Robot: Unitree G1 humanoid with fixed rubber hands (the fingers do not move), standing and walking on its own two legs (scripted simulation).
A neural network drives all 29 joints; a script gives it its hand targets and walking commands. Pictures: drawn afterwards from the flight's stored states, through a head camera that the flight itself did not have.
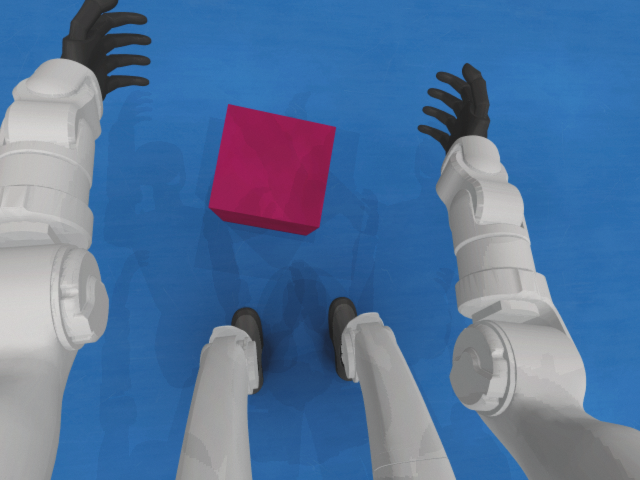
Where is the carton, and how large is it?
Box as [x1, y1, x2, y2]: [209, 104, 335, 235]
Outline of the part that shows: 228,104 209,201 209,207 223,220 305,235 319,226 335,127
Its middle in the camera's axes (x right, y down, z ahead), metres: -0.10 -0.13 +0.86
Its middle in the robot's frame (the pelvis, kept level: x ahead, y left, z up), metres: +0.53 +0.01 -0.53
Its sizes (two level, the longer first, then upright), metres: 0.210 0.200 0.250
